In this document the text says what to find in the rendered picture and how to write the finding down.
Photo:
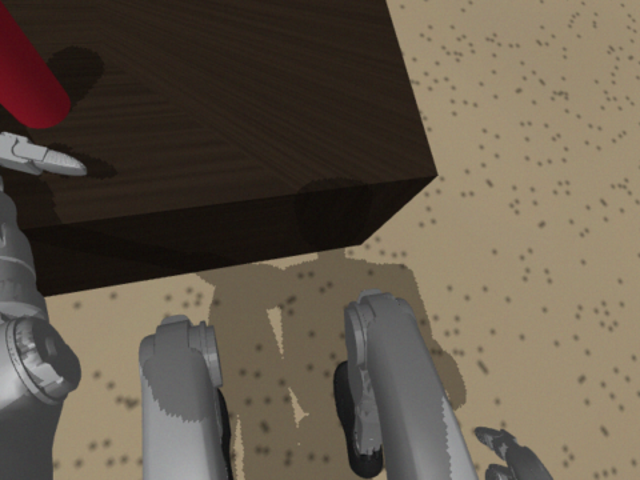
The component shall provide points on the right robot hand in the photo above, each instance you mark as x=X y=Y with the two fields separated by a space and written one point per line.
x=522 y=462

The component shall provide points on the left robot hand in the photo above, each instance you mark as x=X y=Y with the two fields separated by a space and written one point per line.
x=19 y=153

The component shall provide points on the right robot foot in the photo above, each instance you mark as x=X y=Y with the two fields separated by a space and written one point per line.
x=362 y=465

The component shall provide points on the left robot arm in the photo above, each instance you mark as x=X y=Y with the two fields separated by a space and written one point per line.
x=37 y=368

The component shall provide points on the left robot foot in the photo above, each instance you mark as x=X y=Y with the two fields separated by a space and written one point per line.
x=226 y=435

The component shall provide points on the can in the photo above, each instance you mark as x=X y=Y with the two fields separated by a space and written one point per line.
x=28 y=89

